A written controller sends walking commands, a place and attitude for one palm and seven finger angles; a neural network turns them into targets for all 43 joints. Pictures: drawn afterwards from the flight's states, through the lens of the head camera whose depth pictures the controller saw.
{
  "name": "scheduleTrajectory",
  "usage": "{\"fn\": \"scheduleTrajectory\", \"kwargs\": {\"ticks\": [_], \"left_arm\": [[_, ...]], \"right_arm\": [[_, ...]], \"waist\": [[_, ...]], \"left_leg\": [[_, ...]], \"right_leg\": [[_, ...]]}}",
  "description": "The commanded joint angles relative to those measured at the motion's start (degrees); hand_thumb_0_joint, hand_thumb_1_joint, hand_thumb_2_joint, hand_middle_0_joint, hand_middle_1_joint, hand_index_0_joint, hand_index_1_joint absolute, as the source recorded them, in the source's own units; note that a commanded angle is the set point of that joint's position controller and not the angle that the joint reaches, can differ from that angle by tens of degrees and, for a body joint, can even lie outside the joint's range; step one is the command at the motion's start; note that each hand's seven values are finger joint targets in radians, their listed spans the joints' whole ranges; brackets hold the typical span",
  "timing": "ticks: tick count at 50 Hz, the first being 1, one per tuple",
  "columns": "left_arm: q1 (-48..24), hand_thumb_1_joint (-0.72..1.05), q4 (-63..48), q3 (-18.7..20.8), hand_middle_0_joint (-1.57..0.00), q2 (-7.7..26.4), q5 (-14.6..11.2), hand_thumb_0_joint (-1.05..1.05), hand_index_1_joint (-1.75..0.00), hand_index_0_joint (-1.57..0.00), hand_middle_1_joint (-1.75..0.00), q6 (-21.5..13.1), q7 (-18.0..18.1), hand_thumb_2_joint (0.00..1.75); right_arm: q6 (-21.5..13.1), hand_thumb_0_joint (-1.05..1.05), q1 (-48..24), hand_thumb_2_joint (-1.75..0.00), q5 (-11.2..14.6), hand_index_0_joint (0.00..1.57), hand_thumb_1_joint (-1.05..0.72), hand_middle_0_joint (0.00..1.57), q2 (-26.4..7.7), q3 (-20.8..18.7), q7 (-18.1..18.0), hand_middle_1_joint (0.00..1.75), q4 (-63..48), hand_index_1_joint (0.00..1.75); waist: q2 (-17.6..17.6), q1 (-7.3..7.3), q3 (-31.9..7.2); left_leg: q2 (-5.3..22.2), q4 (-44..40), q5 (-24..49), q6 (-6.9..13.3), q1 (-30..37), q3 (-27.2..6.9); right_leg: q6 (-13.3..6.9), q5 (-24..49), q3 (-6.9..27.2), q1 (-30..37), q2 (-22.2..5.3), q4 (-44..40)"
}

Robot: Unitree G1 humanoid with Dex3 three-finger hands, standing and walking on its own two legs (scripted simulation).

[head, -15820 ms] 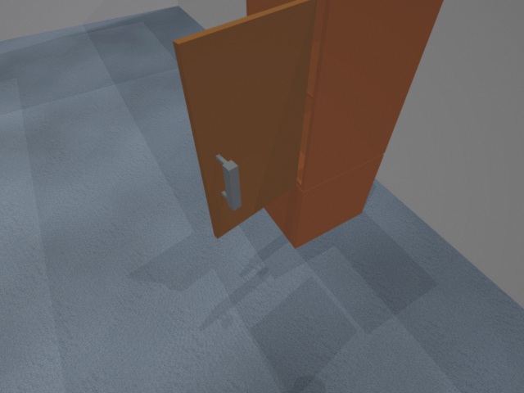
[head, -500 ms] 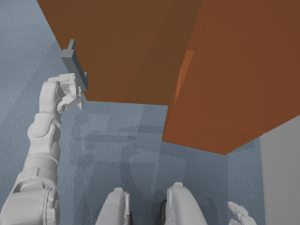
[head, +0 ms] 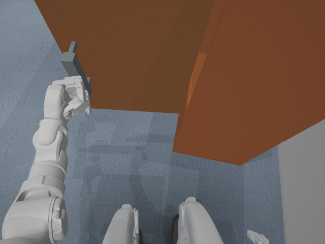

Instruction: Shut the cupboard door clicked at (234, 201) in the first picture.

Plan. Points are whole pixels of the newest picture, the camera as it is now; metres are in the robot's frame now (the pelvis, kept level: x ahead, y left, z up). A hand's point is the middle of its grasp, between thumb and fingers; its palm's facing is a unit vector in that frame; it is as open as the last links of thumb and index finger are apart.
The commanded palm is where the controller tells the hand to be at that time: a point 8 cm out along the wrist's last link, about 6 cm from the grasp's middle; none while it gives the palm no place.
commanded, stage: push the door shut along its arc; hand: left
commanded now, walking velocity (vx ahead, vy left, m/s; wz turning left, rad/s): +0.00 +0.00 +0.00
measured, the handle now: (80, 71) +0.54 +0.21 +0.02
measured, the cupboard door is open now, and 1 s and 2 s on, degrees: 99 82 73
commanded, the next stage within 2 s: pull the fist back off the door in 1.42 s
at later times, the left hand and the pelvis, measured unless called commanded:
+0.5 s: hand (87, 89) +0.48 +0.18 +0.03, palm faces -0.15 -0.99 -0.04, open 3.2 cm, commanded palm +0.48 +0.21 +0.02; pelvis -0.01 -0.01 -0.01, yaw +0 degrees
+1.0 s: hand (99, 68) +0.54 +0.16 +0.03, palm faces -0.26 -0.96 -0.03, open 3.1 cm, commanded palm +0.56 +0.17 +0.02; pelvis -0.02 +0.01 -0.03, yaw -2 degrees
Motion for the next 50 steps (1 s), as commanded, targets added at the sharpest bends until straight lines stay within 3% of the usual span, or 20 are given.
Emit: {"fn": "scheduleTrajectory", "kwargs": {"ticks": [1, 2, 7, 9, 15, 18, 20, 22, 27, 29, 31, 34, 36, 38, 41, 44, 45, 46, 48, 50], "left_arm": [[-18.67, 0.9, -9.95, 2.35, -1.3, 11.39, -0.66, 0.0, -1.5, -1.3, -1.5, -3.6, 0.08, 0.9], [-18.56, 0.9, -10.57, 1.77, -1.3, 10.6, -0.68, 0.0, -1.5, -1.3, -1.5, -3.78, 0.05, 0.9], [-27.72, 0.9, -8.83, 0.11, -1.3, 11.19, -0.03, 0.0, -1.5, -1.3, -1.5, -4.35, -1.08, 0.9], [-30.21, 0.9, -7.11, 2.19, -1.3, 14.84, 0.08, 0.0, -1.5, -1.3, -1.5, -4.15, -1.66, 0.9], [-31.24, 0.9, -2.63, 4.16, -1.3, 18.79, -0.03, 0.0, -1.5, -1.3, -1.5, -1.94, -5.24, 0.9], [-35.86, 0.9, -3.94, 1.93, -1.3, 17.23, -0.18, 0.0, -1.5, -1.3, -1.5, -1.06, -6.71, 0.9], [-35.71, 0.9, -3.04, 3.56, -1.3, 19.21, -0.41, 0.0, -1.5, -1.3, -1.5, -0.65, -7.34, 0.9], [-38.55, 0.9, -3.26, 2.33, -1.3, 18.91, -0.17, 0.0, -1.5, -1.3, -1.5, -0.24, -8.07, 0.9], [-43.96, 0.9, -1.74, 2.01, -1.3, 21.0, 0.71, 0.0, -1.5, -1.3, -1.5, 0.68, -9.0, 0.9], [-46.08, 0.9, -1.8, -0.39, -1.3, 18.44, 0.63, 0.0, -1.5, -1.3, -1.5, 0.87, -9.53, 0.9], [-47.13, 0.9, 2.29, 0.71, -1.3, 20.62, 1.17, 0.0, -1.5, -1.3, -1.5, 2.03, -9.55, 0.9], [-52.97, 0.9, 1.02, -1.17, -1.3, 20.18, 1.95, 0.0, -1.5, -1.3, -1.5, 2.34, -9.65, 0.9], [-52.63, 0.9, 4.48, 0.02, -1.3, 21.99, 2.57, 0.0, -1.5, -1.3, -1.5, 3.46, -9.6, 0.9], [-55.63, 0.9, 3.97, -1.05, -1.3, 21.6, 3.15, 0.0, -1.5, -1.3, -1.5, 4.08, -9.71, 0.9], [-55.29, 0.9, 4.98, -0.07, -1.3, 22.8, 3.34, 0.0, -1.5, -1.3, -1.5, 5.04, -10.23, 0.9], [-57.52, 0.9, 4.67, -0.13, -1.3, 23.02, 3.66, 0.0, -1.5, -1.3, -1.5, 6.03, -10.39, 0.9], [-57.41, 0.9, 4.51, 2.05, -1.3, 26.06, 4.19, 0.0, -1.5, -1.3, -1.5, 6.14, -10.15, 0.9], [-58.51, 0.9, 4.31, -0.01, -1.3, 24.08, 4.56, 0.0, -1.5, -1.3, -1.5, 6.47, -10.21, 0.9], [-59.2, 0.9, 5.88, 0.47, -1.3, 24.81, 4.97, 0.0, -1.5, -1.3, -1.5, 7.44, -10.03, 0.9], [-60.58, 0.9, 4.2, -0.05, -1.3, 24.52, 5.27, 0.0, -1.5, -1.3, -1.5, 7.3, -10.14, 0.9]], "right_arm": [[-1.23, 0.0, 6.05, -0.9, 0.34, 0.2, -0.9, 0.2, -9.78, -3.76, -0.9, 0.3, -4.45, 0.3], [-1.22, 0.0, 5.78, -0.9, 0.4, 0.2, -0.9, 0.2, -9.61, -3.81, -0.83, 0.3, -4.71, 0.3], [-1.37, 0.0, 5.83, -0.9, 0.29, 0.2, -0.9, 0.2, -9.96, -3.68, -1.32, 0.3, -3.53, 0.3], [-1.33, 0.0, 6.26, -0.9, 0.27, 0.2, -0.9, 0.2, -10.42, -3.37, -1.77, 0.3, -3.32, 0.3], [-1.21, 0.0, 6.86, -0.9, 0.38, 0.2, -0.9, 0.2, -10.68, -2.77, -1.9, 0.3, -3.37, 0.3], [-1.18, 0.0, 7.32, -0.9, 0.44, 0.2, -0.9, 0.2, -10.69, -2.78, -1.75, 0.3, -3.23, 0.3], [-1.16, 0.0, 8.16, -0.9, 0.5, 0.2, -0.9, 0.2, -11.2, -2.94, -1.76, 0.3, -3.05, 0.3], [-1.17, 0.0, 8.46, -0.9, 0.54, 0.2, -0.9, 0.2, -11.19, -2.83, -1.84, 0.3, -2.71, 0.3], [-1.3, 0.0, 9.71, -0.9, 0.44, 0.2, -0.9, 0.2, -11.93, -2.58, -1.99, 0.3, -1.7, 0.3], [-1.64, 0.0, 10.32, -0.9, 0.37, 0.2, -0.9, 0.2, -11.89, -2.7, -1.88, 0.3, -1.48, 0.3], [-1.49, 0.0, 10.68, -0.9, 0.45, 0.2, -0.9, 0.2, -12.52, -2.42, -2.09, 0.3, -0.73, 0.3], [-2.03, 0.0, 11.36, -0.9, 0.11, 0.2, -0.9, 0.2, -12.64, -2.17, -2.16, 0.3, -0.56, 0.3], [-1.98, 0.0, 12.02, -0.9, 0.04, 0.2, -0.9, 0.2, -13.21, -2.06, -2.19, 0.3, 0.04, 0.3], [-2.1, 0.0, 12.43, -0.9, -0.23, 0.2, -0.9, 0.2, -13.19, -1.88, -2.13, 0.3, -0.02, 0.3], [-2.05, 0.0, 13.38, -0.9, -0.38, 0.2, -0.9, 0.2, -13.43, -1.85, -1.92, 0.3, 0.1, 0.3], [-1.94, 0.0, 14.04, -0.9, -0.49, 0.2, -0.9, 0.2, -13.35, -1.62, -1.83, 0.3, -0.13, 0.3], [-1.77, 0.0, 14.34, -0.9, -0.58, 0.2, -0.9, 0.2, -13.64, -1.65, -1.87, 0.3, -0.11, 0.3], [-1.69, 0.0, 14.29, -0.9, -0.6, 0.2, -0.9, 0.2, -13.48, -1.61, -1.75, 0.3, 0.07, 0.3], [-1.57, 0.0, 14.73, -0.9, -0.67, 0.2, -0.9, 0.2, -13.49, -1.41, -1.76, 0.3, 0.15, 0.3], [-1.59, 0.0, 15.18, -0.9, -0.83, 0.2, -0.9, 0.2, -13.49, -1.55, -1.78, 0.3, 0.14, 0.3]], "waist": [[3.56, -0.24, -26.36], [4.26, -0.01, -26.93], [3.85, -2.89, -26.01], [3.47, -3.17, -25.76], [5.14, -2.92, -30.06], [7.18, -4.28, -30.25], [6.63, -4.15, -31.31], [5.81, -5.35, -31.26], [8.14, -6.62, -30.23], [9.94, -7.66, -31.22], [8.18, -8.49, -27.72], [12.3, -9.55, -29.79], [11.28, -9.94, -28.95], [12.95, -10.62, -29.95], [13.96, -10.15, -31.98], [13.83, -10.82, -32.33], [15.2, -10.0, -33.4], [15.7, -10.73, -33.71], [14.17, -11.34, -31.31], [15.96, -11.44, -33.65]], "left_leg": [[-0.81, -10.77, 21.54, -2.12, 15.2, -5.18], [-0.82, -10.63, 21.83, -2.18, 15.59, -5.07], [-0.91, -9.27, 18.74, -1.65, 14.37, -5.38], [-1.06, -8.63, 18.26, -1.37, 12.99, -5.32], [-1.05, -6.68, 21.07, -1.1, 11.38, -4.91], [-0.86, -6.29, 21.25, -1.01, 12.59, -5.26], [-0.69, -6.02, 22.28, -1.0, 13.09, -5.61], [-0.64, -5.52, 21.09, -0.62, 11.94, -5.61], [-0.41, -5.46, 18.91, -0.61, 12.26, -6.56], [-0.31, -5.36, 19.46, -0.73, 15.0, -7.18], [-0.09, -5.3, 16.78, -0.63, 12.21, -7.46], [-0.25, -4.9, 16.2, -0.71, 13.8, -8.09], [0.14, -4.56, 15.92, -0.85, 13.46, -8.7], [0.19, -4.23, 17.01, -0.89, 14.12, -8.95], [0.52, -3.85, 20.45, -1.42, 16.29, -9.83], [0.57, -3.3, 21.61, -1.31, 16.32, -9.88], [0.83, -3.36, 22.59, -1.71, 16.92, -10.26], [0.83, -3.15, 23.16, -1.75, 17.87, -10.53], [0.94, -2.94, 22.01, -1.59, 16.0, -10.42], [1.17, -2.91, 24.49, -1.92, 18.69, -11.06]], "right_leg": [[-0.86, 13.84, 3.39, 17.2, 2.07, -5.9], [-0.87, 13.97, 3.48, 16.96, 2.01, -5.77], [-0.65, 12.1, 3.89, 14.86, 1.97, -5.92], [-0.84, 11.85, 4.02, 15.22, 2.2, -5.69], [-0.99, 14.95, 4.73, 17.2, 2.3, -4.62], [-0.9, 14.39, 4.5, 15.14, 2.35, -4.73], [-0.95, 14.78, 4.39, 14.9, 2.54, -4.58], [-0.81, 14.24, 4.65, 14.79, 2.6, -4.86], [-1.16, 10.65, 4.13, 11.16, 2.87, -4.95], [-1.31, 10.02, 3.6, 8.24, 3.05, -4.75], [-1.26, 8.12, 3.4, 6.85, 3.16, -5.03], [-1.58, 7.02, 3.06, 3.93, 3.2, -4.07], [-1.57, 6.72, 2.73, 2.31, 3.27, -3.91], [-1.58, 7.14, 2.5, 1.29, 3.28, -3.34], [-1.74, 8.62, 1.85, 0.6, 3.43, -2.58], [-1.66, 9.16, 1.69, -0.13, 3.58, -2.15], [-1.71, 9.42, 1.54, -0.14, 3.51, -1.74], [-1.67, 9.61, 1.51, -1.28, 3.56, -1.73], [-1.53, 9.27, 1.39, -1.49, 3.7, -1.82], [-1.57, 10.11, 1.21, -2.43, 3.64, -1.54]]}}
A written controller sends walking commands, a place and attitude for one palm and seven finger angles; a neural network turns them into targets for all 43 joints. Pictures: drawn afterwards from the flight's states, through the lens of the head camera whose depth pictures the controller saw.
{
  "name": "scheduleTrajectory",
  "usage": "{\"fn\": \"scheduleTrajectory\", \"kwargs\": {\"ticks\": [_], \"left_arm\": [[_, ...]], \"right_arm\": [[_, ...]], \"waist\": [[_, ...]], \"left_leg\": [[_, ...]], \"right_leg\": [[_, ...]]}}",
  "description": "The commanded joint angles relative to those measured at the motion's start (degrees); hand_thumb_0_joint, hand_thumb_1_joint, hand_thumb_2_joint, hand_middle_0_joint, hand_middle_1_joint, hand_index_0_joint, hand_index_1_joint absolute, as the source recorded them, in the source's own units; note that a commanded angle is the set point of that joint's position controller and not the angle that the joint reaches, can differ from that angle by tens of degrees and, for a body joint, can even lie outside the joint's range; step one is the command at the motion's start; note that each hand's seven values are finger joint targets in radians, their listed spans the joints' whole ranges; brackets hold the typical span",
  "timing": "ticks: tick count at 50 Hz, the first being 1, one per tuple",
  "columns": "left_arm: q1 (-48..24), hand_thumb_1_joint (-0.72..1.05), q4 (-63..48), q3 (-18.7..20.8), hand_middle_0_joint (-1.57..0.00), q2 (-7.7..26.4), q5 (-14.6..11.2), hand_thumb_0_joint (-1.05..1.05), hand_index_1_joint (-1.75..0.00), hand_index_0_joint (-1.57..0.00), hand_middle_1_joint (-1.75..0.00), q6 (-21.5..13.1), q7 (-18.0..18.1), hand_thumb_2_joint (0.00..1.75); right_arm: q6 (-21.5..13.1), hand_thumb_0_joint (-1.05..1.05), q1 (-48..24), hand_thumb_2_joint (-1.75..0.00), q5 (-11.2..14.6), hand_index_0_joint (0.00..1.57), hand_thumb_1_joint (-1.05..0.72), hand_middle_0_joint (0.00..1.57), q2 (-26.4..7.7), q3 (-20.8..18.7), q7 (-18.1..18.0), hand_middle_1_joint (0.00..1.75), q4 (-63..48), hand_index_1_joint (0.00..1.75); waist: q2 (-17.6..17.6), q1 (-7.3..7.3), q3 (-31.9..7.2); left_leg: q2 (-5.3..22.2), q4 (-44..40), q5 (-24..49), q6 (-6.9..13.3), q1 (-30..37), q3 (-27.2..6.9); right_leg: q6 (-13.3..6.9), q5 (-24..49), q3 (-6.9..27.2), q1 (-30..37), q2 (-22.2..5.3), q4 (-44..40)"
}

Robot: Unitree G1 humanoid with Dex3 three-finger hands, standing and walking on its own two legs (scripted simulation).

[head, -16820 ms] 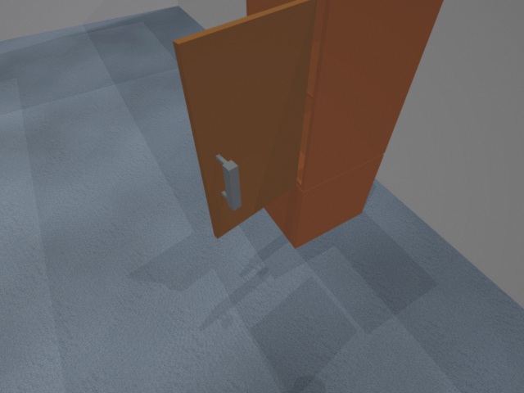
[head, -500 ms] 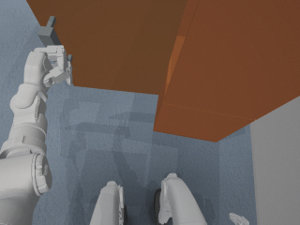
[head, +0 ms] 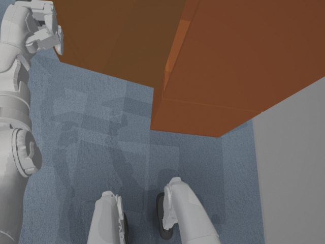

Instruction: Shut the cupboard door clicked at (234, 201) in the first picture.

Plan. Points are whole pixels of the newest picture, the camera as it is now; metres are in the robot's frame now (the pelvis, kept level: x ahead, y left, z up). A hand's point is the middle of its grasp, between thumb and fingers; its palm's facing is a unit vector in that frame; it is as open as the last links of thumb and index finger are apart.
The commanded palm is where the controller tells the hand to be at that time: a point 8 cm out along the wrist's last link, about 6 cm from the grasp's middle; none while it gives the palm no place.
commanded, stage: push the door shut along its arc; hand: left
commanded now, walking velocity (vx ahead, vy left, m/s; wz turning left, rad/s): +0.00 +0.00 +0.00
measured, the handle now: (38, 6) +0.64 +0.21 +0.06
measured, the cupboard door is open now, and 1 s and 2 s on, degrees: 82 73 73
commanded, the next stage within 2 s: pull the fist back off the door in 0.42 s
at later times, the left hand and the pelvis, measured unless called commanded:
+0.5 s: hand (84, 15) +0.61 +0.12 +0.07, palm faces -0.34 -0.94 -0.02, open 3.1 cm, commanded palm +0.63 +0.13 +0.06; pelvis +0.01 +0.00 -0.01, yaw -2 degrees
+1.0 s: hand (75, 24) +0.58 +0.13 +0.07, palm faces +0.02 -1.00 -0.03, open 3.1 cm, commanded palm +0.55 +0.16 +0.06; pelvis +0.02 -0.02 +0.02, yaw +0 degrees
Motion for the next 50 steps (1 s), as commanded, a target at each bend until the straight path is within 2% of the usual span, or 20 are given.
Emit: {"fn": "scheduleTrajectory", "kwargs": {"ticks": [1, 6, 10, 14, 20, 23, 25, 26, 27, 28, 29, 31, 33, 35, 38, 39, 42, 45, 48, 50], "left_arm": [[-30.33, 0.9, -12.85, -1.2, -1.3, 7.65, 0.33, 0.0, -1.5, -1.3, -1.5, -2.6, -0.88, 0.9], [-35.06, 0.9, -11.34, -0.87, -1.3, 9.23, 0.66, 0.0, -1.5, -1.3, -1.5, -0.86, -1.1, 0.9], [-35.58, 0.9, -11.94, 0.36, -1.3, 10.97, 1.04, 0.0, -1.5, -1.3, -1.5, -0.52, -1.26, 0.9], [-35.58, 0.9, -11.96, -0.59, -1.3, 9.78, 1.36, 0.0, -1.5, -1.3, -1.5, 0.42, -1.91, 0.9], [-36.8, 0.9, -9.61, 2.19, -1.3, 14.71, 2.47, 0.0, -1.5, -1.3, -1.5, 2.07, -1.82, 0.9], [-38.05, 0.9, -7.7, 2.04, -1.3, 16.06, 3.42, 0.0, -1.5, -1.3, -1.5, 3.0, -1.79, 0.9], [-40.03, 0.9, -7.69, 1.6, -1.3, 16.73, 3.99, 0.0, -1.5, -1.3, -1.5, 2.98, -1.86, 0.9], [-40.69, 0.9, -8.53, 2.36, -1.3, 18.13, 4.09, 0.0, -1.5, -1.3, -1.5, 3.02, -1.99, 0.9], [-37.58, 0.9, -10.03, 15.5, -1.3, 21.0, -0.38, 0.0, -1.5, -1.3, -1.5, 3.56, 7.81, 0.9], [-33.77, 0.9, -8.86, 11.48, -1.3, 16.04, 0.4, 0.0, -1.5, -1.3, -1.5, 4.02, 11.9, 0.9], [-32.35, 0.9, -10.59, 13.23, -1.3, 13.94, 0.07, 0.0, -1.5, -1.3, -1.5, 2.9, 15.85, 0.9], [-29.0, 0.9, -13.52, 9.35, -1.3, 8.69, 3.96, 0.0, -1.5, -1.3, -1.5, 0.0, 22.4, 0.9], [-28.89, 0.9, -14.01, 10.58, -1.3, 11.63, 6.76, 0.0, -1.5, -1.3, -1.5, -1.3, 24.95, 0.9], [-31.44, 0.9, -16.92, 9.81, -1.3, 14.34, 9.5, 0.0, -1.5, -1.3, -1.5, -3.1, 24.71, 0.9], [-31.46, 0.9, -20.52, 7.6, -1.3, 12.1, 7.81, 0.0, -1.5, -1.3, -1.5, -5.55, 21.63, 0.9], [-32.01, 0.9, -21.06, 6.61, -1.3, 10.06, 6.15, 0.0, -1.5, -1.3, -1.5, -6.0, 20.52, 0.9], [-26.45, 0.9, -16.07, 7.61, -1.3, 9.11, 3.26, 0.0, -1.5, -1.3, -1.5, -5.54, 18.54, 0.9], [-21.97, 0.9, -12.66, 5.26, -1.3, 5.13, 2.55, 0.0, -1.5, -1.3, -1.5, -6.11, 17.75, 0.9], [-17.52, 0.9, -8.47, 3.61, -1.3, 2.03, 1.9, 0.0, -1.5, -1.3, -1.5, -6.43, 17.56, 0.9], [-16.84, 0.9, -8.48, 3.04, -1.3, 0.97, 1.6, 0.0, -1.5, -1.3, -1.5, -7.49, 17.38, 0.9]], "right_arm": [[-0.71, 0.0, 12.1, -0.9, 0.13, 0.2, -0.9, 0.2, -12.33, -4.71, -0.95, 0.3, -1.11, 0.3], [-0.85, 0.0, 13.11, -0.9, -0.17, 0.2, -0.9, 0.2, -12.48, -4.34, -1.38, 0.3, -0.37, 0.3], [-1.08, 0.0, 13.77, -0.9, -0.54, 0.2, -0.9, 0.2, -12.15, -4.21, -1.3, 0.3, -0.38, 0.3], [-1.17, 0.0, 14.12, -0.9, -0.59, 0.2, -0.9, 0.2, -11.89, -4.35, -1.17, 0.3, -0.28, 0.3], [-1.26, 0.0, 14.51, -0.9, -0.65, 0.2, -0.9, 0.2, -11.93, -3.72, -1.52, 0.3, -0.5, 0.3], [-1.27, 0.0, 14.64, -0.9, -0.76, 0.2, -0.9, 0.2, -11.74, -3.28, -1.6, 0.3, -0.96, 0.3], [-1.41, 0.0, 14.69, -0.9, -0.8, 0.2, -0.9, 0.2, -11.77, -3.13, -1.75, 0.3, -0.72, 0.3], [-1.48, 0.0, 14.99, -0.9, -0.94, 0.2, -0.9, 0.2, -11.77, -3.13, -1.75, 0.3, -0.87, 0.3], [-1.43, 0.0, 18.34, -0.9, -2.26, 0.2, -0.9, 0.2, -11.07, -2.3, -0.82, 0.3, -3.68, 0.3], [-1.34, 0.0, 17.23, -0.9, -2.27, 0.2, -0.9, 0.2, -10.58, -2.41, 0.49, 0.3, -4.13, 0.3], [-1.3, 0.0, 18.35, -0.9, -2.78, 0.2, -0.9, 0.2, -10.09, -2.92, 1.51, 0.3, -4.07, 0.3], [-0.85, 0.0, 18.27, -0.9, -3.37, 0.2, -0.9, 0.2, -9.41, -3.76, 3.44, 0.3, -4.11, 0.3], [0.27, 0.0, 18.81, -0.9, -3.4, 0.2, -0.9, 0.2, -9.78, -4.24, 4.37, 0.3, -3.95, 0.3], [1.05, 0.0, 18.81, -0.9, -3.17, 0.2, -0.9, 0.2, -9.88, -4.32, 4.7, 0.3, -3.97, 0.3], [0.98, 0.0, 17.33, -0.9, -2.23, 0.2, -0.9, 0.2, -9.47, -4.93, 4.53, 0.3, -3.63, 0.3], [0.79, 0.0, 17.46, -0.9, -2.05, 0.2, -0.9, 0.2, -9.34, -5.09, 4.28, 0.3, -3.25, 0.3], [0.55, 0.0, 16.49, -0.9, -1.4, 0.2, -0.9, 0.2, -9.24, -4.96, 3.63, 0.3, -2.44, 0.3], [0.31, 0.0, 15.71, -0.9, -1.26, 0.2, -0.9, 0.2, -8.82, -4.85, 3.32, 0.3, -2.1, 0.3], [0.59, 0.0, 14.83, -0.9, -1.24, 0.2, -0.9, 0.2, -8.82, -4.89, 3.24, 0.3, -2.32, 0.3], [0.62, 0.0, 14.04, -0.9, -1.13, 0.2, -0.9, 0.2, -8.86, -5.06, 3.15, 0.3, -2.62, 0.3]], "waist": [[14.84, -3.58, -34.91], [14.28, -5.29, -33.63], [16.58, -4.65, -36.36], [16.46, -5.06, -36.8], [14.98, -5.4, -36.13], [13.08, -6.41, -34.49], [14.5, -7.09, -35.14], [14.35, -7.02, -36.53], [16.03, -3.02, -38.4], [15.15, -3.16, -39.09], [12.64, -2.75, -39.8], [14.15, -2.13, -40.08], [12.61, -1.99, -40.48], [13.2, -2.19, -42.77], [13.62, -2.09, -45.4], [12.74, -2.91, -44.59], [9.13, -2.27, -39.11], [8.26, -1.95, -33.9], [4.4, -2.04, -27.89], [4.65, -1.71, -27.42]], "left_leg": [[0.33, -11.07, 25.41, -2.81, 33.42, -9.43], [0.39, -10.09, 25.2, -2.34, 31.68, -9.31], [0.38, -9.17, 30.26, -2.71, 33.47, -9.18], [0.47, -8.47, 32.18, -2.48, 33.9, -8.89], [0.25, -7.13, 30.27, -1.6, 28.73, -7.41], [-0.14, -6.17, 27.79, -0.87, 23.42, -6.06], [-0.06, -5.26, 28.01, -0.73, 23.15, -5.92], [-0.14, -5.08, 28.47, -0.65, 23.01, -5.84], [0.47, -6.31, 30.39, -1.07, 21.77, -6.34], [0.69, -6.76, 31.42, -1.55, 21.76, -6.06], [0.82, -7.03, 32.84, -1.72, 22.7, -6.52], [1.0, -7.34, 33.95, -2.29, 23.9, -5.8], [0.5, -7.57, 31.99, -1.86, 21.69, -4.31], [0.25, -8.24, 30.64, -1.65, 21.59, -4.11], [-0.27, -9.89, 28.22, -1.72, 23.98, -3.88], [-0.34, -10.38, 28.31, -1.56, 24.87, -3.79], [-0.68, -11.54, 23.34, -1.28, 20.29, -2.72], [-0.82, -12.5, 21.04, -1.13, 19.22, -2.09], [-1.09, -13.14, 17.4, -0.97, 15.72, -1.54], [-1.3, -13.25, 17.11, -1.03, 16.16, -1.6]], "right_leg": [[-1.66, 9.13, 3.08, 8.41, 2.86, -6.19], [-1.64, 9.56, 2.91, 7.69, 3.11, -5.96], [-1.79, 11.75, 2.79, 8.35, 3.17, -5.37], [-1.81, 13.02, 2.8, 8.6, 3.4, -5.34], [-1.7, 13.86, 3.12, 11.24, 3.61, -4.88], [-1.47, 14.31, 3.59, 13.5, 3.76, -4.83], [-1.5, 14.78, 3.76, 12.75, 3.75, -4.32], [-1.45, 15.54, 3.85, 14.12, 3.76, -4.17], [-1.45, 17.25, 3.97, 16.33, 3.44, -4.39], [-1.27, 18.23, 4.07, 17.56, 3.25, -4.25], [-1.09, 19.34, 3.66, 18.57, 3.47, -4.07], [-0.92, 20.3, 3.88, 19.14, 3.17, -4.14], [-0.75, 21.41, 4.81, 23.1, 3.12, -4.73], [-0.77, 22.2, 5.67, 26.1, 2.98, -5.02], [-0.59, 21.88, 6.5, 29.52, 3.07, -7.12], [-0.48, 22.73, 6.67, 29.9, 3.14, -7.93], [-0.18, 19.63, 7.18, 31.84, 3.08, -10.08], [-0.25, 17.46, 7.25, 30.38, 2.87, -11.19], [-0.27, 13.86, 7.43, 29.41, 2.81, -12.25], [-0.51, 13.41, 7.31, 28.48, 2.7, -11.91]]}}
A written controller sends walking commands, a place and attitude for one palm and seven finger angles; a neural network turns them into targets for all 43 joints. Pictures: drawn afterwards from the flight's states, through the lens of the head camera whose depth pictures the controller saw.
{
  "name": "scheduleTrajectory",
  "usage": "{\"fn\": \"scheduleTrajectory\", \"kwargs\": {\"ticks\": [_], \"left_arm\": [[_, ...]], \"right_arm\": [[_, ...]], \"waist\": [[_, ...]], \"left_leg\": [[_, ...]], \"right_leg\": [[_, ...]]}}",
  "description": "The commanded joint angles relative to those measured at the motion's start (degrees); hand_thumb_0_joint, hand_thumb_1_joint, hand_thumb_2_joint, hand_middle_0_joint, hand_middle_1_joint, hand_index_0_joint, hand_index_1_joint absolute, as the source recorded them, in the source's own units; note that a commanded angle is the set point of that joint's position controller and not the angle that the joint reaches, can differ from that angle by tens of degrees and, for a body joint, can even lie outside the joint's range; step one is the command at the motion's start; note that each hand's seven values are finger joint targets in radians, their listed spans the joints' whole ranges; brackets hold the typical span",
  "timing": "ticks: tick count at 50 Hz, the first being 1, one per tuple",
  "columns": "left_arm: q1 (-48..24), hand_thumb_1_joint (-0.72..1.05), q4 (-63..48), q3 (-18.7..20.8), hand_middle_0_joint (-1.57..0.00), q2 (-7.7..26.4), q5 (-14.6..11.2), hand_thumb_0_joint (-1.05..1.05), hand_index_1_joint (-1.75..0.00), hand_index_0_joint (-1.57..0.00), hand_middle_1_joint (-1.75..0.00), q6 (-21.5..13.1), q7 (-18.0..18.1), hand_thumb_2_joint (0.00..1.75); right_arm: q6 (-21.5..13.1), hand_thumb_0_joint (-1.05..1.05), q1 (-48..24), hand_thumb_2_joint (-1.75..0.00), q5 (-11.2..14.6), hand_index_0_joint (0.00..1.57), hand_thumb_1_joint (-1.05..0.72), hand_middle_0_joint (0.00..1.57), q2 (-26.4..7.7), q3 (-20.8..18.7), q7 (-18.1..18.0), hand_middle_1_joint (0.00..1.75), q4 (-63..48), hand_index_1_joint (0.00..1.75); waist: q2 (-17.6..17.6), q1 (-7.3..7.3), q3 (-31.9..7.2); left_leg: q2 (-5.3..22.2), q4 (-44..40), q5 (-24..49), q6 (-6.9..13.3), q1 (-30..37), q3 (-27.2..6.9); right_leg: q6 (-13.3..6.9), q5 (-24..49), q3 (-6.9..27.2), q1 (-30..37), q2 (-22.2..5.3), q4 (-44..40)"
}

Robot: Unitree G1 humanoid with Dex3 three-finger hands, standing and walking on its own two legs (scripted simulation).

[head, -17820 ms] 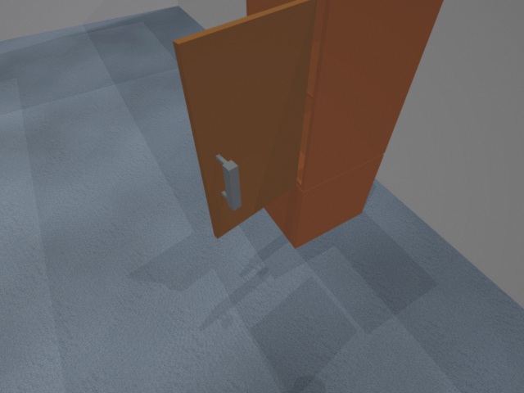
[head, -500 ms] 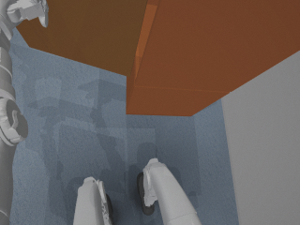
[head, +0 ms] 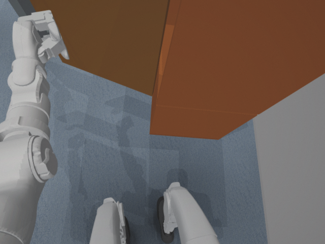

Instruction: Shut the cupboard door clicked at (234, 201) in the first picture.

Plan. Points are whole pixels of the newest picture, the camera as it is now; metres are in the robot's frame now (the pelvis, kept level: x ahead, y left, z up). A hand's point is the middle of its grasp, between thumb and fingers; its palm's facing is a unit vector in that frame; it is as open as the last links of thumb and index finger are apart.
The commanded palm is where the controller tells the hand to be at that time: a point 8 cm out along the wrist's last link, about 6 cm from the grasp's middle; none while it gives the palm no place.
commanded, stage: pull the fist back off the door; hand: left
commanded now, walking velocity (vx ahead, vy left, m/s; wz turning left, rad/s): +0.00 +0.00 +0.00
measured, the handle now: (35, 11) +0.67 +0.22 +0.03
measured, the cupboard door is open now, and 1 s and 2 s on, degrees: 73 73 73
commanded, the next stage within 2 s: draw the hand back to the body in 0.40 s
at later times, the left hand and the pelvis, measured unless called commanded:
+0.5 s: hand (66, 66) +0.51 +0.15 +0.04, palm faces -0.01 -1.00 -0.03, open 3.1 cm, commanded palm +0.49 +0.18 +0.04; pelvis +0.00 +0.01 +0.00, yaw +1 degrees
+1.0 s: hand (3, 98) +0.39 +0.19 +0.14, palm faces -0.02 -1.00 -0.05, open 3.1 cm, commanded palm +0.35 +0.24 +0.15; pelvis +0.03 +0.01 +0.08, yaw +2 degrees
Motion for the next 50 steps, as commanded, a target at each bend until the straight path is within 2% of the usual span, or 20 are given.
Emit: {"fn": "scheduleTrajectory", "kwargs": {"ticks": [1, 3, 5, 6, 9, 13, 15, 17, 19, 24, 26, 28, 29, 30, 34, 37, 40, 45, 47, 50], "left_arm": [[-20.6, 0.9, -9.87, -1.83, -1.3, 6.7, -1.34, 0.0, -1.5, -1.3, -1.5, -5.28, -0.64, 0.9], [-18.07, 0.9, -11.46, -0.83, -1.3, 6.95, -1.78, 0.0, -1.5, -1.3, -1.5, -6.47, -0.64, 0.9], [-18.8, 0.9, -13.29, -2.43, -1.3, 5.03, -1.95, 0.0, -1.5, -1.3, -1.5, -7.82, -0.49, 0.9], [-19.14, 0.9, -14.83, -1.56, -1.3, 6.03, -2.06, 0.0, -1.5, -1.3, -1.5, -8.44, -0.28, 0.9], [-17.97, 0.9, -20.37, -1.86, -1.3, 5.17, -2.47, 0.0, -1.5, -1.3, -1.5, -10.36, 0.3, 0.9], [-16.72, 0.9, -20.31, -4.1, -1.3, 2.01, -2.4, 0.0, -1.5, -1.3, -1.5, -10.51, 1.29, 0.9], [-15.47, 0.9, -21.87, -4.41, -1.3, 1.09, -2.49, 0.0, -1.5, -1.3, -1.5, -11.17, 1.92, 0.9], [-15.35, 0.9, -20.41, -6.3, -1.3, -1.58, -2.62, 0.0, -1.5, -1.3, -1.5, -11.21, 2.32, 0.9], [-17.17, 0.9, -19.56, -6.13, -1.3, -1.22, -2.39, 0.0, -1.5, -1.3, -1.5, -11.68, 2.94, 0.9], [-14.88, 0.9, -14.57, -6.15, -1.3, -2.73, -1.97, 0.0, -1.5, -1.3, -1.5, -11.74, 3.48, 0.9], [-13.45, 0.9, -13.64, -4.37, -1.3, -0.8, -1.79, 0.0, -1.5, -1.3, -1.5, -11.66, 3.41, 0.9], [-7.67, 0.9, -20.61, -0.68, -1.3, 3.03, -2.62, 0.0, -1.5, -1.3, -1.5, -11.88, 2.84, 0.9], [-2.86, 0.9, -23.79, -0.9, -1.3, 3.05, -3.02, 0.0, -1.5, -1.3, -1.5, -11.72, 2.21, 0.9], [-0.12, 0.9, -28.05, -2.61, -1.3, 1.17, -3.69, 0.0, -1.5, -1.3, -1.5, -11.07, 1.63, 0.9], [12.31, 0.9, -39.98, -5.99, -1.3, -3.43, -7.19, 0.0, -1.5, -1.3, -1.5, -6.23, 0.37, 0.9], [15.41, 0.9, -44.68, -6.05, -1.3, -3.62, -8.76, 0.0, -1.5, -1.3, -1.5, -4.09, 0.88, 0.9], [17.5, 0.9, -49.34, -7.53, -1.3, -4.11, -9.03, 0.0, -1.5, -1.3, -1.5, -5.11, 0.75, 0.9], [28.62, 0.9, -52.13, -12.2, -1.3, -8.33, -10.5, 0.0, -1.5, -1.3, -1.5, -3.82, -3.16, 0.9], [33.53, 0.9, -54.63, -11.82, -1.27, -7.95, -11.58, 0.0, -1.47, -1.27, -1.47, -2.06, -4.52, 0.9], [40.06, 0.9, -59.69, -10.12, -1.19, -6.79, -13.44, 0.0, -1.38, -1.19, -1.38, 0.1, -5.61, 0.9]], "right_arm": [[-0.54, 0.0, 10.99, -0.9, 0.4, 0.2, -0.9, 0.2, -10.8, -4.55, -1.1, 0.3, -1.43, 0.3], [-0.42, 0.0, 10.3, -0.9, 0.44, 0.2, -0.9, 0.2, -10.87, -4.97, -1.13, 0.3, -1.96, 0.3], [-0.29, 0.0, 9.58, -0.9, 0.52, 0.2, -0.9, 0.2, -10.73, -5.17, -1.1, 0.3, -2.02, 0.3], [-0.17, 0.0, 9.3, -0.9, 0.49, 0.2, -0.9, 0.2, -10.88, -5.34, -1.18, 0.3, -1.94, 0.3], [-0.01, 0.0, 8.38, -0.9, 0.59, 0.2, -0.9, 0.2, -10.89, -5.91, -1.32, 0.3, -2.51, 0.3], [0.56, 0.0, 6.74, -0.9, 0.93, 0.2, -0.9, 0.2, -10.73, -6.12, -1.56, 0.3, -2.14, 0.3], [0.57, 0.0, 6.26, -0.9, 0.96, 0.2, -0.9, 0.2, -10.66, -6.26, -1.71, 0.3, -2.4, 0.3], [0.61, 0.0, 5.69, -0.9, 0.94, 0.2, -0.9, 0.2, -10.36, -6.17, -1.81, 0.3, -1.92, 0.3], [0.54, 0.0, 5.88, -0.9, 0.78, 0.2, -0.9, 0.2, -10.56, -6.14, -2.11, 0.3, -1.43, 0.3], [0.66, 0.0, 5.51, -0.9, 0.41, 0.2, -0.9, 0.2, -10.4, -5.89, -2.09, 0.3, -1.41, 0.3], [0.99, 0.0, 5.17, -0.9, 0.4, 0.2, -0.9, 0.2, -10.41, -5.75, -2.04, 0.3, -1.7, 0.3], [1.36, 0.0, 4.7, -0.9, 0.84, 0.2, -0.9, 0.2, -10.37, -6.01, -1.86, 0.3, -4.02, 0.3], [1.57, 0.0, 4.45, -0.9, 1.24, 0.2, -0.9, 0.2, -10.29, -6.1, -1.8, 0.3, -5.4, 0.3], [1.79, 0.0, 4.05, -0.9, 1.85, 0.2, -0.9, 0.2, -9.72, -6.17, -1.62, 0.3, -6.2, 0.3], [1.93, 0.0, 3.37, -0.9, 3.95, 0.2, -0.9, 0.2, -8.98, -6.55, -2.09, 0.3, -8.62, 0.3], [1.42, 0.0, 2.01, -0.9, 4.67, 0.2, -0.9, 0.2, -8.56, -6.36, -3.6, 0.3, -8.58, 0.3], [-0.04, 0.0, 0.12, -0.9, 4.78, 0.2, -0.9, 0.2, -8.27, -5.93, -4.81, 0.3, -8.17, 0.3], [-1.83, 0.0, -2.38, -0.9, 5.46, 0.2, -0.9, 0.2, -7.96, -5.77, -5.29, 0.3, -8.49, 0.3], [-2.19, 0.0, -3.69, -0.9, 5.7, 0.2, -0.9, 0.2, -7.91, -5.68, -5.27, 0.3, -9.46, 0.3], [-2.93, 0.0, -6.02, -0.9, 6.13, 0.2, -0.9, 0.2, -7.51, -5.31, -5.51, 0.3, -11.32, 0.3]], "waist": [[5.01, -1.84, -27.88], [5.05, -0.52, -30.48], [6.92, -0.48, -31.39], [7.11, -0.11, -31.76], [8.77, 1.28, -37.5], [7.23, 0.99, -33.46], [7.44, 1.8, -36.09], [5.93, 0.86, -32.92], [5.33, 0.19, -31.23], [3.87, 0.45, -30.12], [3.23, 1.39, -30.5], [4.76, 5.4, -37.77], [6.13, 7.24, -41.35], [6.98, 7.65, -42.43], [-0.24, 8.26, -37.42], [-5.15, 7.62, -28.34], [-1.98, 8.16, -23.81], [2.29, 9.31, -18.7], [2.96, 10.5, -17.34], [0.27, 11.8, -15.87]], "left_leg": [[-2.35, -7.87, 16.59, 0.83, 12.1, -2.06], [-2.5, -7.71, 17.82, 0.72, 13.57, -1.92], [-2.63, -7.76, 18.76, 0.49, 16.04, -2.22], [-2.52, -7.83, 19.36, 0.37, 17.02, -2.47], [-2.61, -8.16, 23.61, -0.01, 22.23, -3.16], [-2.53, -9.52, 21.55, -0.26, 22.64, -3.51], [-2.58, -9.94, 22.87, -0.56, 25.15, -4.02], [-2.49, -10.32, 22.06, -0.63, 24.63, -4.21], [-2.51, -10.41, 21.49, -0.56, 24.35, -4.5], [-2.63, -10.34, 22.13, -0.76, 23.83, -4.63], [-2.74, -10.08, 22.33, -0.8, 22.12, -4.28], [-2.9, -11.7, 26.73, -1.13, 26.05, -3.3], [-2.73, -12.66, 30.71, -1.64, 29.52, -3.55], [-2.38, -13.7, 34.41, -2.05, 32.73, -3.65], [-2.11, -18.91, 33.88, -1.04, 34.43, -2.59], [-2.88, -22.77, 25.0, -0.01, 30.79, -0.78], [-3.05, -25.98, 21.24, -0.05, 34.13, -0.42], [-2.54, -30.45, 26.2, -0.71, 42.32, -0.97], [-2.47, -32.25, 28.45, -0.95, 44.08, -1.02], [-2.51, -34.36, 30.47, -0.8, 45.07, -0.76]], "right_leg": [[1.02, 13.01, 6.64, 23.81, 1.08, -7.69], [0.9, 13.94, 6.74, 24.71, 1.04, -7.25], [0.91, 14.29, 6.48, 23.31, 0.91, -6.71], [0.9, 14.46, 6.29, 23.28, 0.83, -6.44], [0.75, 17.42, 5.96, 24.25, 0.68, -5.31], [1.04, 15.06, 5.55, 22.84, 0.55, -6.3], [0.94, 15.5, 5.26, 22.91, 0.48, -5.91], [1.07, 14.67, 4.87, 21.67, 0.49, -6.27], [1.05, 13.93, 4.81, 20.68, 0.5, -6.3], [0.9, 13.72, 4.45, 19.51, 0.47, -5.85], [0.84, 14.34, 4.68, 20.92, 0.44, -5.44], [0.66, 18.54, 5.2, 27.76, 0.39, -5.8], [0.5, 20.68, 5.1, 29.9, 0.53, -5.64], [0.66, 22.47, 4.9, 30.98, 0.53, -6.5], [1.38, 24.67, 4.57, 39.26, 1.04, -12.29], [1.94, 22.67, 5.01, 43.76, 0.89, -16.99], [1.61, 18.87, 4.96, 44.04, 0.64, -19.91], [1.08, 19.43, 3.78, 44.57, 0.49, -23.35], [0.99, 20.56, 3.44, 46.68, 0.4, -24.5], [1.1, 23.11, 3.3, 51.31, 0.16, -26.12]]}}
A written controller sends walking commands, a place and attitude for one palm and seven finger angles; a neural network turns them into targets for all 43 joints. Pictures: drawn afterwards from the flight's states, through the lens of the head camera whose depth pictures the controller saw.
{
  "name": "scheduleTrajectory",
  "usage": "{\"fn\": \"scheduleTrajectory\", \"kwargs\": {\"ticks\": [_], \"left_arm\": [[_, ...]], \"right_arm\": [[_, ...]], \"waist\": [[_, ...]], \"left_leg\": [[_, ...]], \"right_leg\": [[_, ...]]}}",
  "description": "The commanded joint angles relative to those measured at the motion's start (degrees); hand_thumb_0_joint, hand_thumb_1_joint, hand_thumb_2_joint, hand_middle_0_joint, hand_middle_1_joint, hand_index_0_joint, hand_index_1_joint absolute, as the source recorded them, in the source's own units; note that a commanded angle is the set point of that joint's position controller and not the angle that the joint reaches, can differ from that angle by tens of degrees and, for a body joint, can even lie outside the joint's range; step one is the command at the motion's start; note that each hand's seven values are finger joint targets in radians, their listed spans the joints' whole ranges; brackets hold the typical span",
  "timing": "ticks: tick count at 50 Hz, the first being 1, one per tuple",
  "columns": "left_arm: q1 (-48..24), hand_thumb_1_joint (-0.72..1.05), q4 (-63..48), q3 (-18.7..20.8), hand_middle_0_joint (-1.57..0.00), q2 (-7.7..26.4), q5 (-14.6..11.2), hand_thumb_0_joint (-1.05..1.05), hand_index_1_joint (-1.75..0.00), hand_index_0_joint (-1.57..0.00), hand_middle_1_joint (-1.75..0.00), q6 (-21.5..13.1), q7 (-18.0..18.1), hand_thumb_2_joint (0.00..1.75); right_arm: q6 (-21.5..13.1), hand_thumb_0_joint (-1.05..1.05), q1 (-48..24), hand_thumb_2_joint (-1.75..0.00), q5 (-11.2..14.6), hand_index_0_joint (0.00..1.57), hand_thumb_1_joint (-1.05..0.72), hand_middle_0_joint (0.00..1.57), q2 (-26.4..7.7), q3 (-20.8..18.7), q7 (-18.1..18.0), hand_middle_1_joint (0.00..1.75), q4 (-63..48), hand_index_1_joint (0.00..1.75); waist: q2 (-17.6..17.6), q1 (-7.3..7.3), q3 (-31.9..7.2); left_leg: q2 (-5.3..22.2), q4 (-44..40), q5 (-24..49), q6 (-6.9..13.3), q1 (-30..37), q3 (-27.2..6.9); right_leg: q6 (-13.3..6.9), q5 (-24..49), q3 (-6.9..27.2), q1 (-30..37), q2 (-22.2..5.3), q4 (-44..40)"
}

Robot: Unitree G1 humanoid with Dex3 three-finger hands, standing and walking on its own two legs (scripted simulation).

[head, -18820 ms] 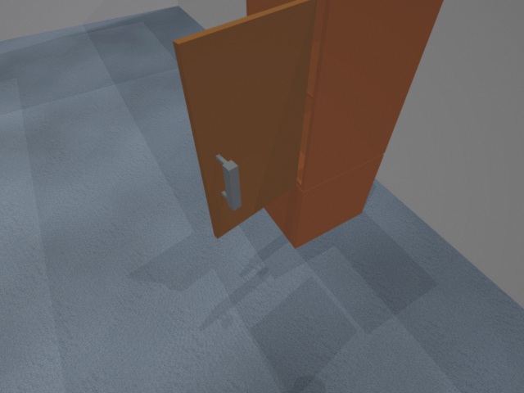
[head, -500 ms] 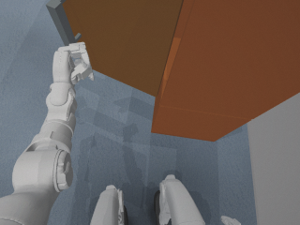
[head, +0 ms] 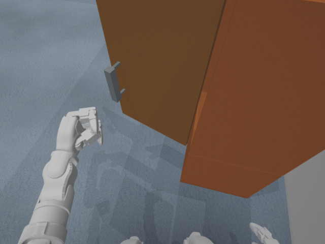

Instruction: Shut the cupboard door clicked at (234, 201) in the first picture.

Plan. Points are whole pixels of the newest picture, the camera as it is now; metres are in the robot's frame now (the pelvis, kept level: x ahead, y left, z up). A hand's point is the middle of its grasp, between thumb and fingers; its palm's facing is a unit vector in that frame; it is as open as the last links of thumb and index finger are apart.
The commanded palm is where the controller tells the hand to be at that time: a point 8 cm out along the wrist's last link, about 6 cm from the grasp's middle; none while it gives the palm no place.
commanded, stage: draw the hand back to the body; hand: left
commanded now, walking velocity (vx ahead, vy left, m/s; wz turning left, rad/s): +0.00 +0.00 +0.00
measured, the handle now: (117, 82) +0.64 +0.18 -0.05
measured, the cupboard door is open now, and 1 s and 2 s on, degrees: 73 73 73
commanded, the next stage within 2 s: step back with the hand held close in 1.10 s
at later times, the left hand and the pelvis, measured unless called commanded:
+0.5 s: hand (30, 152) +0.26 +0.23 +0.16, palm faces +0.35 -0.88 -0.33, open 4.4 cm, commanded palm +0.21 +0.27 +0.18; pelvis +0.03 -0.01 +0.05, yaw +1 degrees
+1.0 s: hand out of the picture +0.20 +0.25 +0.21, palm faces +0.48 -0.78 -0.40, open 7.3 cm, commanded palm +0.15 +0.28 +0.23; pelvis +0.01 -0.02 +0.06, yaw +0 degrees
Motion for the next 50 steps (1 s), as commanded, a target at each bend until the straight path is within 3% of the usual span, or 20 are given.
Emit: {"fn": "scheduleTrajectory", "kwargs": {"ticks": [1, 2, 4, 7, 9, 10, 14, 20, 24, 26, 29, 32, 34, 36, 38, 40, 45, 47, 49, 50], "left_arm": [[-6.05, 0.9, -17.65, 4.27, -1.16, 8.44, -3.14, 0.0, -1.35, -1.16, -1.35, -0.57, -1.88, 0.9], [-5.68, 0.9, -21.14, 2.9, -1.13, 12.62, 4.52, 0.0, -1.32, -1.13, -1.32, 2.55, 4.76, 0.9], [-2.4, 0.9, -26.24, 0.27, -1.08, 8.95, 5.89, 0.0, -1.26, -1.08, -1.26, 6.8, 10.46, 0.9], [0.33, 0.9, -30.16, 0.39, -1.0, 9.11, 7.31, 0.0, -1.17, -1.0, -1.17, 10.76, 14.83, 0.9], [1.36, 0.9, -33.8, 1.13, -0.94, 10.41, 7.79, 0.0, -1.11, -0.94, -1.11, 12.24, 16.37, 0.9], [2.6, 0.9, -34.59, 1.02, -0.92, 9.77, 7.97, 0.0, -1.08, -0.92, -1.08, 12.94, 16.89, 0.9], [7.58, 0.9, -37.77, 1.77, -0.81, 9.7, 8.37, 0.0, -0.96, -0.81, -0.96, 14.91, 17.7, 0.9], [19.05, 0.9, -44.64, 5.33, -0.64, 10.12, 8.33, 0.0, -0.78, -0.64, -0.78, 16.26, 17.61, 0.9], [22.79, 0.9, -49.67, 9.24, -0.53, 12.56, 8.51, 0.0, -0.66, -0.53, -0.66, 16.15, 17.71, 0.9], [24.18, 0.9, -54.0, 10.97, -0.47, 13.47, 8.54, 0.0, -0.6, -0.47, -0.6, 15.69, 17.97, 0.9], [29.05, 0.9, -56.05, 13.62, -0.39, 14.77, 8.53, 0.0, -0.51, -0.39, -0.51, 15.52, 18.3, 0.9], [31.86, 0.9, -60.76, 15.64, -0.31, 15.36, 8.47, 0.0, -0.42, -0.31, -0.42, 14.73, 18.67, 0.9], [35.71, 0.9, -60.3, 18.1, -0.25, 16.58, 8.26, 0.0, -0.36, -0.25, -0.36, 14.58, 18.81, 0.9], [36.71, 0.9, -62.84, 19.55, -0.2, 16.99, 8.03, 0.0, -0.3, -0.2, -0.3, 13.79, 18.86, 0.9], [37.15, 0.9, -58.45, 16.44, -0.2, 13.2, 8.23, 0.0, -0.3, -0.2, -0.3, 14.03, 18.53, 0.9], [34.43, 0.9, -57.97, 15.74, -0.2, 13.11, 8.33, 0.0, -0.3, -0.2, -0.3, 13.66, 18.56, 0.9], [33.19, 0.9, -58.91, 16.96, -0.2, 14.85, 8.49, 0.0, -0.3, -0.2, -0.3, 12.68, 19.03, 0.9], [33.4, 0.9, -60.76, 17.3, -0.2, 15.19, 8.71, 0.0, -0.3, -0.2, -0.3, 12.3, 19.14, 0.9], [33.97, 0.9, -60.36, 18.8, -0.2, 16.93, 8.73, 0.0, -0.3, -0.2, -0.3, 12.37, 19.32, 0.9], [34.06, 0.9, -61.32, 18.04, -0.2, 15.82, 8.7, 0.0, -0.3, -0.2, -0.3, 12.19, 19.24, 0.9]], "right_arm": [[-3.42, 0.0, -0.95, -0.9, 0.92, 0.2, -0.9, 0.2, -6.59, -2.24, -0.95, 0.3, -8.22, 0.3], [-1.79, 0.0, -4.36, -0.9, 0.48, 0.2, -0.9, 0.2, -5.27, -2.92, -2.27, 0.3, -9.22, 0.3], [-1.25, 0.0, -5.63, -0.9, 0.29, 0.2, -0.9, 0.2, -4.56, -2.27, -3.75, 0.3, -10.31, 0.3], [-1.29, 0.0, -7.12, -0.9, 0.14, 0.2, -0.9, 0.2, -4.16, -1.4, -5.04, 0.3, -9.48, 0.3], [-1.93, 0.0, -8.07, -0.9, -0.06, 0.2, -0.9, 0.2, -4.17, -0.97, -5.78, 0.3, -9.13, 0.3], [-2.39, 0.0, -8.5, -0.9, -0.15, 0.2, -0.9, 0.2, -3.78, -0.61, -5.85, 0.3, -8.72, 0.3], [-3.9, 0.0, -9.66, -0.9, -0.63, 0.2, -0.9, 0.2, -3.79, 0.03, -5.88, 0.3, -7.69, 0.3], [-5.57, 0.0, -10.96, -0.9, -1.34, 0.2, -0.9, 0.2, -3.07, 0.41, -4.54, 0.3, -7.02, 0.3], [-6.31, 0.0, -11.97, -0.9, -1.67, 0.2, -0.9, 0.2, -3.13, 0.19, -4.06, 0.3, -6.59, 0.3], [-6.96, 0.0, -12.13, -0.9, -1.78, 0.2, -0.9, 0.2, -2.82, 0.07, -3.88, 0.3, -6.65, 0.3], [-7.83, 0.0, -12.29, -0.9, -1.99, 0.2, -0.9, 0.2, -2.96, -0.3, -3.75, 0.3, -6.03, 0.3], [-8.75, 0.0, -12.26, -0.9, -2.0, 0.2, -0.9, 0.2, -2.7, -0.64, -3.56, 0.3, -5.92, 0.3], [-9.34, 0.0, -12.4, -0.9, -2.05, 0.2, -0.9, 0.2, -2.93, -0.85, -3.57, 0.3, -5.25, 0.3], [-9.74, 0.0, -12.39, -0.9, -1.89, 0.2, -0.9, 0.2, -2.67, -1.16, -3.58, 0.3, -5.35, 0.3], [-9.73, 0.0, -11.89, -0.9, -1.76, 0.2, -0.9, 0.2, -2.84, -1.24, -3.54, 0.3, -4.3, 0.3], [-10.1, 0.0, -12.04, -0.9, -1.69, 0.2, -0.9, 0.2, -3.36, -1.47, -3.72, 0.3, -3.99, 0.3], [-11.11, 0.0, -12.48, -0.9, -1.94, 0.2, -0.9, 0.2, -3.22, -1.46, -4.31, 0.3, -3.83, 0.3], [-11.44, 0.0, -12.77, -0.9, -1.92, 0.2, -0.9, 0.2, -3.02, -1.46, -4.34, 0.3, -3.86, 0.3], [-11.83, 0.0, -12.88, -0.9, -2.07, 0.2, -0.9, 0.2, -3.18, -1.31, -4.41, 0.3, -3.5, 0.3], [-11.94, 0.0, -12.9, -0.9, -1.97, 0.2, -0.9, 0.2, -2.76, -1.25, -4.37, 0.3, -3.75, 0.3]], "waist": [[1.13, 1.3, -15.23], [0.18, 3.22, -18.15], [1.08, 2.28, -13.52], [0.83, 2.11, -9.38], [-0.33, 2.53, -9.14], [1.63, 2.74, -7.68], [-0.35, 3.55, -4.93], [1.07, 5.05, -1.24], [1.31, 5.55, 0.2], [2.97, 5.83, -1.31], [0.85, 6.18, 0.07], [2.68, 6.4, -0.36], [0.99, 6.82, 1.78], [0.23, 6.76, 1.92], [-0.09, 5.87, 6.0], [-0.26, 5.58, 7.24], [-0.05, 6.33, 4.69], [1.78, 6.56, 2.9], [2.2, 6.85, 3.62], [2.62, 6.75, 3.7]], "left_leg": [[-0.07, -11.78, 24.27, -1.41, 10.41, -2.15], [-0.48, -14.92, 24.09, -1.35, 13.51, -1.43], [-0.15, -17.95, 23.61, -1.2, 15.65, -1.28], [0.49, -21.54, 24.37, -1.07, 20.47, -1.5], [0.53, -23.74, 25.92, -0.79, 23.48, -1.37], [0.55, -25.15, 26.74, -0.97, 25.06, -1.43], [0.65, -29.15, 29.64, -0.98, 29.63, -1.28], [0.84, -32.45, 35.71, -1.58, 33.01, -0.97], [0.73, -33.32, 35.33, -1.6, 33.46, -0.68], [0.64, -33.3, 36.63, -1.62, 34.71, -0.66], [0.64, -33.18, 36.22, -1.3, 34.19, -0.36], [0.64, -33.22, 36.47, -1.41, 34.66, -0.39], [0.68, -33.28, 34.65, -1.18, 33.37, -0.31], [0.69, -33.29, 32.72, -0.92, 33.51, 0.19], [0.76, -34.05, 28.79, -0.9, 32.5, 0.5], [0.73, -34.59, 25.25, -0.68, 32.33, 0.33], [0.28, -34.92, 23.09, -0.15, 32.96, 0.13], [0.08, -34.67, 24.41, -0.2, 33.63, 0.31], [0.08, -34.64, 24.55, -0.35, 32.97, 0.21], [0.1, -34.75, 24.87, -0.44, 32.97, 0.28]], "right_leg": [[-0.6, 19.81, 1.48, 18.84, 1.21, -6.12], [-1.03, 17.5, 4.13, 23.37, -0.24, -9.3], [-0.92, 17.99, 3.73, 25.38, -0.51, -12.27], [-0.77, 18.67, 3.2, 27.82, -0.56, -15.9], [-0.77, 20.12, 3.14, 31.46, -0.6, -18.32], [-0.82, 20.42, 3.02, 32.16, -0.75, -19.42], [-0.71, 22.35, 2.49, 36.32, -0.59, -23.59], [-0.56, 26.44, 2.13, 40.9, -0.7, -26.9], [-0.42, 26.13, 2.28, 41.8, -0.54, -28.35], [-0.29, 26.85, 2.34, 42.59, -0.62, -28.16], [-0.06, 26.98, 2.48, 42.54, -0.5, -28.82], [0.08, 26.33, 2.49, 42.63, -0.63, -28.46], [0.14, 25.48, 2.64, 41.93, -0.59, -29.15], [0.3, 24.41, 2.85, 41.56, -0.69, -29.22], [0.41, 20.7, 2.86, 38.64, -0.7, -30.12], [0.4, 16.78, 3.1, 37.5, -0.8, -30.96], [0.29, 14.28, 3.53, 39.0, -1.08, -31.14], [0.12, 15.84, 3.58, 40.04, -0.95, -30.62], [0.12, 16.37, 3.73, 40.19, -0.91, -30.98], [0.1, 16.6, 3.72, 40.4, -0.92, -30.7]]}}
